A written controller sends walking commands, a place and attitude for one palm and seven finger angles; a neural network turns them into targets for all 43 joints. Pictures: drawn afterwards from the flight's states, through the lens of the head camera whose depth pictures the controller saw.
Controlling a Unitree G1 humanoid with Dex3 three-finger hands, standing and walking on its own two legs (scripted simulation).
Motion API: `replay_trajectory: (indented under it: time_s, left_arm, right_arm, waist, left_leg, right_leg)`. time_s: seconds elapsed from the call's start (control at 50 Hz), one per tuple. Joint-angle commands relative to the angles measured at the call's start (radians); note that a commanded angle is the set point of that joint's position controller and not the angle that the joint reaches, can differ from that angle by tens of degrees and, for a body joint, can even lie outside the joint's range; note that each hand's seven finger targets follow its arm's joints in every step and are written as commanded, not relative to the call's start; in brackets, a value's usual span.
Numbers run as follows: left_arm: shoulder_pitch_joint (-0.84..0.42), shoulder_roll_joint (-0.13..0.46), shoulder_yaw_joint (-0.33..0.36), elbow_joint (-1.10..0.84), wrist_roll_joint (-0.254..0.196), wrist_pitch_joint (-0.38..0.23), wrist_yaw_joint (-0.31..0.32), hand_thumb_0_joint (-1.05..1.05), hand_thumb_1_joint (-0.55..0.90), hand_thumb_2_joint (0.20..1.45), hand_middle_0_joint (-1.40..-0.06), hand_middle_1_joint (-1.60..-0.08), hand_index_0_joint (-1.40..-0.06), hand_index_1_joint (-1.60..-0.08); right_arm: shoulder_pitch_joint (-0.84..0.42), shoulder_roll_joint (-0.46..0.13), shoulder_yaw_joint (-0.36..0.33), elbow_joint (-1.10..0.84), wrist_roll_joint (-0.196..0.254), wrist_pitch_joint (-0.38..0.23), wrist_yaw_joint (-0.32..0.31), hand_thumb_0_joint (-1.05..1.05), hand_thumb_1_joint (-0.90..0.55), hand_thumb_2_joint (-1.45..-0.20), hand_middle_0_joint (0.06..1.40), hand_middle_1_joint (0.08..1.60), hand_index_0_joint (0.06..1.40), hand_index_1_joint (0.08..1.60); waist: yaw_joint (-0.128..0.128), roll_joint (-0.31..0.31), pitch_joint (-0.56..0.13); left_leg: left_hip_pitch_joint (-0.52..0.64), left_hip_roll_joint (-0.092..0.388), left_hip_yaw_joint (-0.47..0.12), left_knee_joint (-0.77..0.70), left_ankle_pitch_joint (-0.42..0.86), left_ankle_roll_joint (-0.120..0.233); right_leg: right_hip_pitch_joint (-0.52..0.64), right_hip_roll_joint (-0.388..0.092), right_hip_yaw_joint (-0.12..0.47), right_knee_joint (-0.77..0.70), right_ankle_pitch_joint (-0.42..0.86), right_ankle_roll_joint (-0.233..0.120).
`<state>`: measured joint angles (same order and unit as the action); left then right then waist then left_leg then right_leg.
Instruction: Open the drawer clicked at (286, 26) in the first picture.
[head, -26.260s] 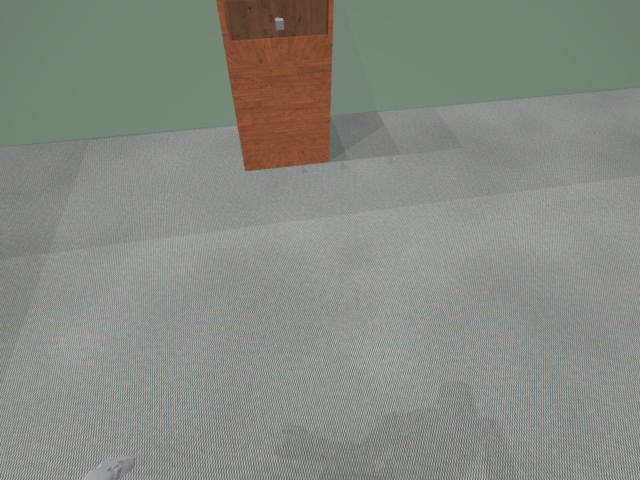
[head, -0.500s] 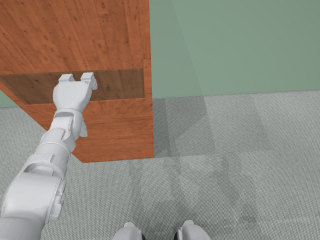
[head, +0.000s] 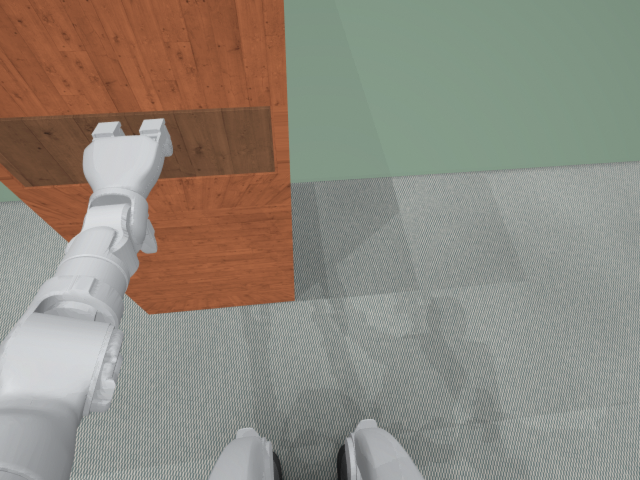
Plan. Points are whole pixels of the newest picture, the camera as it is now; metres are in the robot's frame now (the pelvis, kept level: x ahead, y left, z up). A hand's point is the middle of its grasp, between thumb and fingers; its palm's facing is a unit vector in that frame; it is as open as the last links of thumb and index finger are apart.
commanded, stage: lower the fingers behind the handle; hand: left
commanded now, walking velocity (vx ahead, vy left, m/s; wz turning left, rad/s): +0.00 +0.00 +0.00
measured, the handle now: (135, 170) +0.54 +0.23 +0.00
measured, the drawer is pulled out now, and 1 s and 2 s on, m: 0.00 0.00 0.01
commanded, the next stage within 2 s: close the thumb around the handle in 0.40 s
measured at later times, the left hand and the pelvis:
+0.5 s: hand (142, 198) +0.50 +0.22 -0.01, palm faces -0.04 -0.04 -1.00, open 13.6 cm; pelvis +0.02 +0.01 +0.00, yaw +0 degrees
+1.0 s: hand (142, 198) +0.50 +0.22 -0.01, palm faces -0.04 -0.02 -1.00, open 7.7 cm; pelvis +0.02 +0.00 +0.00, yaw +1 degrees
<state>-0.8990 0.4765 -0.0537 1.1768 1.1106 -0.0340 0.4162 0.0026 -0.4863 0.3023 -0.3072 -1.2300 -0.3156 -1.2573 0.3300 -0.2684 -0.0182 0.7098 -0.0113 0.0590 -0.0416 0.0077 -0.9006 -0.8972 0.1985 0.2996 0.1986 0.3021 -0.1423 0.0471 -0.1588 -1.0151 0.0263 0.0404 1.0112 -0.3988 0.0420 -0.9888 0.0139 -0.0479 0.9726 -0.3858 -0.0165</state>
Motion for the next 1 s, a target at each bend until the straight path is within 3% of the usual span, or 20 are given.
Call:
replay_trajectory:
  time_s: [0.0,0.02,0.1,0.12,0.14,0.16,0.2,0.22,0.26,0.3,0.32,0.38,0.48,0.5,0.58,0.64,0.7,0.8,0.84,0.98]
  left_arm:
    - [-0.318,0.221,0.030,-0.060,-0.001,0.030,-0.005,0.000,-0.500,0.300,-0.300,-1.200,-0.300,-1.200]
    - [-0.352,0.224,0.034,-0.088,-0.004,0.025,-0.006,0.000,-0.500,0.300,-0.300,-1.200,-0.300,-1.200]
    - [-0.476,0.228,0.043,-0.315,-0.010,-0.066,0.000,0.000,-0.500,0.300,-0.300,-1.200,-0.300,-1.200]
    - [-0.498,0.235,0.055,-0.346,-0.014,-0.083,0.009,0.000,-0.500,0.300,-0.300,-1.200,-0.300,-1.200]
    - [-0.434,0.238,0.066,-0.292,-0.009,-0.075,0.020,0.000,-0.500,0.300,-0.300,-1.200,-0.300,-1.200]
    - [-0.385,0.212,0.059,-0.238,-0.009,-0.058,0.027,0.000,-0.500,0.300,-0.300,-1.200,-0.300,-1.200]
    - [-0.371,0.202,0.060,-0.216,-0.012,-0.037,0.045,0.000,-0.500,0.300,-0.300,-1.200,-0.300,-1.200]
    - [-0.370,0.222,0.077,-0.201,-0.012,-0.024,0.052,0.000,-0.500,0.300,-0.300,-1.200,-0.300,-1.200]
    - [-0.386,0.216,0.067,-0.210,-0.007,-0.003,0.065,0.000,-0.500,0.300,-0.300,-1.200,-0.300,-1.200]
    - [-0.371,0.210,0.064,-0.179,-0.010,0.021,0.070,0.000,-0.500,0.300,-0.300,-1.200,-0.300,-1.200]
    - [-0.389,0.245,0.088,-0.190,-0.009,0.025,0.070,0.000,-0.500,0.300,-0.300,-1.200,-0.300,-1.200]
    - [-0.392,0.192,0.038,-0.173,-0.007,0.047,0.064,0.000,-0.500,0.300,-0.300,-1.200,-0.300,-1.200]
    - [-0.394,0.183,0.033,-0.178,-0.001,0.049,0.058,0.000,-0.500,0.300,-0.300,-1.200,-0.300,-1.200]
    - [-0.381,0.162,0.024,-0.179,-0.003,0.046,0.056,0.000,-0.444,0.324,-0.304,-1.206,-0.304,-1.206]
    - [-0.359,0.166,0.029,-0.169,-0.004,0.034,0.047,0.000,-0.220,0.420,-0.320,-1.230,-0.320,-1.230]
    - [-0.391,0.153,0.013,-0.189,0.000,0.023,0.048,0.000,-0.052,0.492,-0.332,-1.248,-0.332,-1.248]
    - [-0.371,0.171,0.029,-0.174,-0.001,0.026,0.053,0.000,0.116,0.564,-0.344,-1.266,-0.344,-1.266]
    - [-0.383,0.133,0.007,-0.201,0.000,0.030,0.063,0.000,0.396,0.684,-0.364,-1.296,-0.364,-1.296]
    - [-0.385,0.172,0.035,-0.195,0.001,0.034,0.063,0.000,0.508,0.732,-0.372,-1.308,-0.372,-1.308]
    - [-0.381,0.127,-0.005,-0.179,-0.005,0.045,0.050,0.000,0.900,0.900,-0.400,-1.350,-0.400,-1.350]
  right_arm:
    - [0.139,-0.160,-0.054,-0.056,-0.002,-0.029,-0.006,0.000,-0.900,-0.900,0.200,0.300,0.200,0.300]
    - [0.139,-0.160,-0.057,-0.053,-0.005,-0.032,-0.006,0.000,-0.900,-0.900,0.200,0.300,0.200,0.300]
    - [0.165,-0.153,-0.077,-0.049,-0.017,-0.055,-0.012,0.000,-0.900,-0.900,0.200,0.300,0.200,0.300]
    - [0.171,-0.152,-0.083,-0.036,-0.023,-0.060,-0.013,0.000,-0.900,-0.900,0.200,0.300,0.200,0.300]
    - [0.179,-0.154,-0.083,-0.019,-0.023,-0.057,-0.011,0.000,-0.900,-0.900,0.200,0.300,0.200,0.300]
    - [0.178,-0.154,-0.080,-0.011,-0.022,-0.053,-0.009,0.000,-0.900,-0.900,0.200,0.300,0.200,0.300]
    - [0.175,-0.153,-0.076,-0.003,-0.022,-0.048,-0.002,0.000,-0.900,-0.900,0.200,0.300,0.200,0.300]
    - [0.169,-0.158,-0.074,0.002,-0.024,-0.044,0.003,0.000,-0.900,-0.900,0.200,0.300,0.200,0.300]
    - [0.172,-0.157,-0.074,0.005,-0.024,-0.037,0.010,0.000,-0.900,-0.900,0.200,0.300,0.200,0.300]
    - [0.170,-0.157,-0.073,0.008,-0.022,-0.030,0.012,0.000,-0.900,-0.900,0.200,0.300,0.200,0.300]
    - [0.169,-0.162,-0.069,0.011,-0.025,-0.025,0.011,0.000,-0.900,-0.900,0.200,0.300,0.200,0.300]
    - [0.163,-0.156,-0.069,0.001,-0.019,-0.016,0.012,0.000,-0.900,-0.900,0.200,0.300,0.200,0.300]
    - [0.161,-0.154,-0.069,-0.002,-0.020,-0.010,0.010,0.000,-0.900,-0.900,0.200,0.300,0.200,0.300]
    - [0.159,-0.151,-0.072,-0.006,-0.021,-0.010,0.011,0.000,-0.900,-0.900,0.200,0.300,0.200,0.300]
    - [0.151,-0.150,-0.071,-0.011,-0.020,-0.006,0.007,0.000,-0.900,-0.900,0.200,0.300,0.200,0.300]
    - [0.152,-0.148,-0.072,-0.014,-0.020,-0.008,0.006,0.000,-0.900,-0.900,0.200,0.300,0.200,0.300]
    - [0.149,-0.149,-0.071,-0.016,-0.019,-0.006,0.006,0.000,-0.900,-0.900,0.200,0.300,0.200,0.300]
    - [0.152,-0.145,-0.078,-0.015,-0.022,-0.008,0.012,0.000,-0.900,-0.900,0.200,0.300,0.200,0.300]
    - [0.156,-0.150,-0.075,-0.010,-0.021,-0.004,0.009,0.000,-0.900,-0.900,0.200,0.300,0.200,0.300]
    - [0.149,-0.145,-0.072,-0.010,-0.018,-0.006,0.008,0.000,-0.900,-0.900,0.200,0.300,0.200,0.300]
  waist:
    - [-0.024,-0.025,-0.306]
    - [-0.030,-0.011,-0.333]
    - [-0.031,0.098,-0.547]
    - [-0.043,0.082,-0.570]
    - [-0.031,0.083,-0.549]
    - [-0.035,0.046,-0.499]
    - [-0.028,0.043,-0.443]
    - [-0.017,0.064,-0.438]
    - [-0.019,0.088,-0.450]
    - [-0.027,0.043,-0.417]
    - [-0.023,0.040,-0.428]
    - [-0.034,0.044,-0.395]
    - [-0.033,0.044,-0.395]
    - [-0.034,0.047,-0.401]
    - [-0.032,0.025,-0.378]
    - [-0.041,0.054,-0.393]
    - [-0.036,0.024,-0.382]
    - [-0.034,0.077,-0.424]
    - [-0.033,0.048,-0.430]
    - [-0.040,0.050,-0.387]
  left_leg:
    - [0.178,-0.045,-0.043,-0.103,0.003,0.013]
    - [0.198,-0.041,-0.050,-0.100,0.013,0.013]
    - [0.359,-0.030,-0.085,-0.072,0.111,0.007]
    - [0.388,-0.025,-0.098,-0.065,0.135,0.007]
    - [0.387,-0.026,-0.100,-0.067,0.151,0.004]
    - [0.365,-0.024,-0.102,-0.070,0.145,0.004]
    - [0.336,-0.024,-0.097,-0.080,0.142,0.002]
    - [0.340,-0.024,-0.097,-0.086,0.153,-0.004]
    - [0.362,-0.024,-0.097,-0.090,0.175,-0.006]
    - [0.343,-0.026,-0.088,-0.097,0.175,-0.002]
    - [0.348,-0.025,-0.090,-0.100,0.195,-0.003]
    - [0.353,-0.029,-0.085,-0.115,0.176,-0.002]
    - [0.384,-0.027,-0.089,-0.121,0.206,-0.004]
    - [0.392,-0.028,-0.084,-0.117,0.208,-0.003]
    - [0.368,-0.029,-0.080,-0.113,0.193,-0.001]
    - [0.379,-0.028,-0.084,-0.108,0.200,-0.003]
    - [0.354,-0.030,-0.079,-0.104,0.188,0.000]
    - [0.404,-0.029,-0.082,-0.102,0.221,-0.007]
    - [0.391,-0.028,-0.083,-0.100,0.233,-0.005]
    - [0.370,-0.032,-0.076,-0.116,0.179,-0.002]
  right_leg:
    - [0.120,0.032,0.029,-0.142,0.002,-0.009]
    - [0.112,0.033,0.027,-0.134,0.009,-0.010]
    - [0.104,0.040,0.025,-0.101,0.073,-0.015]
    - [0.093,0.042,0.019,-0.094,0.085,-0.013]
    - [0.088,0.044,0.014,-0.096,0.089,-0.014]
    - [0.074,0.046,0.010,-0.102,0.082,-0.014]
    - [0.071,0.046,0.005,-0.109,0.079,-0.015]
    - [0.065,0.046,0.002,-0.106,0.081,-0.019]
    - [0.069,0.049,0.000,-0.110,0.094,-0.020]
    - [0.097,0.049,0.001,-0.126,0.103,-0.016]
    - [0.111,0.049,0.001,-0.123,0.117,-0.017]
    - [0.107,0.049,-0.001,-0.139,0.106,-0.017]
    - [0.112,0.047,-0.003,-0.141,0.124,-0.019]
    - [0.111,0.048,-0.001,-0.144,0.126,-0.018]
    - [0.117,0.046,0.003,-0.145,0.122,-0.017]
    - [0.102,0.045,0.002,-0.135,0.125,-0.019]
    - [0.114,0.046,0.004,-0.136,0.122,-0.018]
    - [0.104,0.047,0.000,-0.133,0.135,-0.020]
    - [0.123,0.048,0.002,-0.130,0.149,-0.018]
    - [0.123,0.047,0.004,-0.148,0.118,-0.018]
